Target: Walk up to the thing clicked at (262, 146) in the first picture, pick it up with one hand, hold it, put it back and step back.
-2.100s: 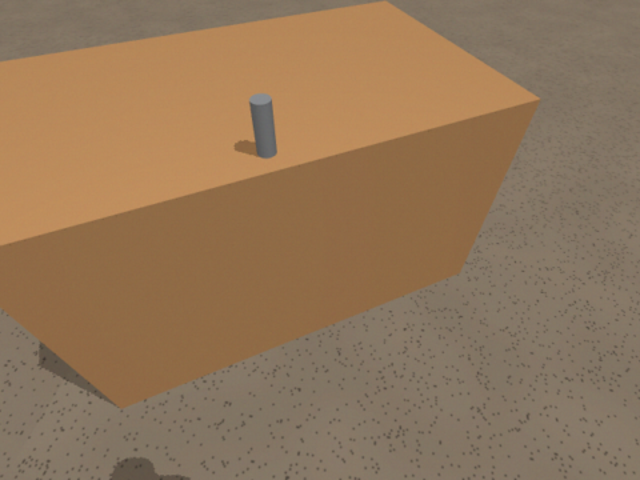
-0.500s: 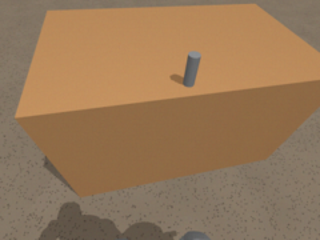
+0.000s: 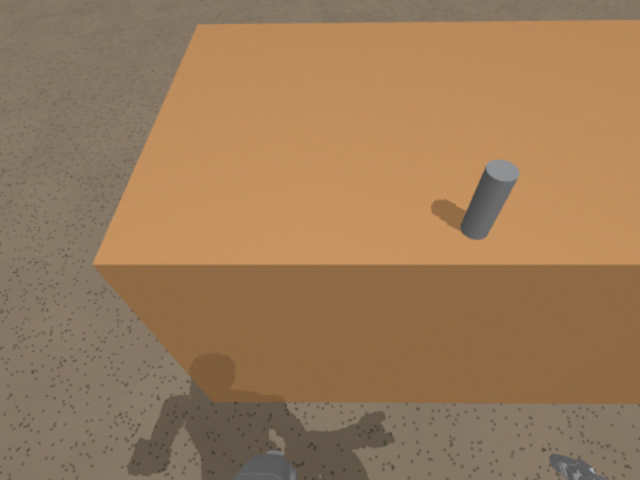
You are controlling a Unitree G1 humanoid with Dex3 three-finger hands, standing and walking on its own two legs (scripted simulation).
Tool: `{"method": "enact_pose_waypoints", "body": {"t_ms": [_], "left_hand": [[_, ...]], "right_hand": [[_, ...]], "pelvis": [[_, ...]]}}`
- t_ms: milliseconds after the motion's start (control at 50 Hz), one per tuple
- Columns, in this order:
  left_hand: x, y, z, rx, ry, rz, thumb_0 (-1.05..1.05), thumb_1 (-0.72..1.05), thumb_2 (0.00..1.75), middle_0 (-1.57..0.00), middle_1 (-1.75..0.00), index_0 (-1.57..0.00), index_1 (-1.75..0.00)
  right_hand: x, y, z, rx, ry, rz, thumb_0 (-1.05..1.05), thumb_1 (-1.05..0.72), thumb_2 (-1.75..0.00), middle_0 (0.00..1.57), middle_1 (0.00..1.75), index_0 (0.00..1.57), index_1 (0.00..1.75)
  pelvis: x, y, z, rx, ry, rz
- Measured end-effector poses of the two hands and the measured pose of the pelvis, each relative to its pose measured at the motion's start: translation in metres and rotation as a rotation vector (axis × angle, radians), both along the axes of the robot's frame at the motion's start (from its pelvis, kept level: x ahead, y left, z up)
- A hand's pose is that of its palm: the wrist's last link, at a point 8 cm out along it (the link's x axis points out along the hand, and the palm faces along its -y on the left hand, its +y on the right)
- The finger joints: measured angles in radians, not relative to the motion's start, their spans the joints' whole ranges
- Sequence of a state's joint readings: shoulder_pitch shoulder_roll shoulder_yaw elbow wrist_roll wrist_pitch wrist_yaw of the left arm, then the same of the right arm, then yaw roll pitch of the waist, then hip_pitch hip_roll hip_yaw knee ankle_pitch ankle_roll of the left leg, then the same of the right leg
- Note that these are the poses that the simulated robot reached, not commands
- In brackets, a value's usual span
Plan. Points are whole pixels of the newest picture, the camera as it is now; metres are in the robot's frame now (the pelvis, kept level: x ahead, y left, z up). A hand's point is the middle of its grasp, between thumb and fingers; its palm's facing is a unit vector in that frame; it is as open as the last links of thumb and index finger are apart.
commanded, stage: walk up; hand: right
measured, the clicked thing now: (487, 202) +0.48 -0.21 +0.05
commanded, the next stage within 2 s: stand in 1.28 s
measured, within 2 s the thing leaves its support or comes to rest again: neither
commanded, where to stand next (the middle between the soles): +0.09 +0.00 m, yaw +1 degrees
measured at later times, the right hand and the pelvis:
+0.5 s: hand out of the picture +0.14 -0.24 -0.14, palm faces -0.09 +0.94 -0.33, open 7.4 cm; pelvis +0.02 +0.01 +0.00, yaw +2 degrees
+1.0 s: hand out of the picture +0.13 -0.26 -0.13, palm faces -0.09 +0.93 -0.34, open 7.4 cm; pelvis +0.03 -0.01 +0.02, yaw +4 degrees
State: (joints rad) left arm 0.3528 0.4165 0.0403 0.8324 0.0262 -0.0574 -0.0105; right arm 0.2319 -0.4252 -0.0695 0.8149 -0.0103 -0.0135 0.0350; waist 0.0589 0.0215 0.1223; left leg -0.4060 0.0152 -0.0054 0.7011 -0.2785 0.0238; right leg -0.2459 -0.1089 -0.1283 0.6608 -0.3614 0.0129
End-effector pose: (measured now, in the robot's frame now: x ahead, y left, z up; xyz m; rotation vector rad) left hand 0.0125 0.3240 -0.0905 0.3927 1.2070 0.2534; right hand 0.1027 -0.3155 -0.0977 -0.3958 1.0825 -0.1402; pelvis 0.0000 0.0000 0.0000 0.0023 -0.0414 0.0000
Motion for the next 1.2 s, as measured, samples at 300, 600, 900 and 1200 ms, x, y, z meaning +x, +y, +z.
{"method": "enact_pose_waypoints", "body": {"t_ms": [300,600,900,1200], "left_hand": [[0.048,-0.004,-0.032,-0.058,-0.03,0.024,0.01,0.9,0.9,-0.21,-0.3,-0.21,-0.3],[0.066,-0.005,-0.013,-0.058,-0.022,0.041,0.01,0.9,0.9,-0.21,-0.3,-0.21,-0.3],[0.081,-0.018,-0.007,-0.081,-0.033,0.056,0.01,0.9,0.9,-0.21,-0.3,-0.21,-0.3],[0.075,-0.021,-0.01,-0.086,0.012,0.096,0.01,0.9,0.9,-0.21,-0.3,-0.21,-0.3]], "right_hand": [[0.054,0.035,-0.003,0.022,-0.078,0.023,0.01,-0.9,-0.9,0.21,0.3,0.2,0.3],[0.02,0.028,-0.007,0.046,0.08,-0.019,0.01,-0.9,-0.9,0.21,0.3,0.2,0.3],[0.023,0.015,0.002,0.029,0.101,-0.036,0.01,-0.9,-0.9,0.21,0.3,0.2,0.3],[0.038,0.017,0.001,0.034,0.123,-0.026,0.01,-0.9,-0.9,0.21,0.3,0.2,0.3]], "pelvis": [[0.015,0.007,-0.01,-0.025,-0.011,0.033],[0.021,0.003,0.009,-0.013,-0.007,0.049],[0.025,-0.004,0.017,-0.013,-0.003,0.064],[0.035,-0.008,0.019,-0.016,0.006,0.078]]}}
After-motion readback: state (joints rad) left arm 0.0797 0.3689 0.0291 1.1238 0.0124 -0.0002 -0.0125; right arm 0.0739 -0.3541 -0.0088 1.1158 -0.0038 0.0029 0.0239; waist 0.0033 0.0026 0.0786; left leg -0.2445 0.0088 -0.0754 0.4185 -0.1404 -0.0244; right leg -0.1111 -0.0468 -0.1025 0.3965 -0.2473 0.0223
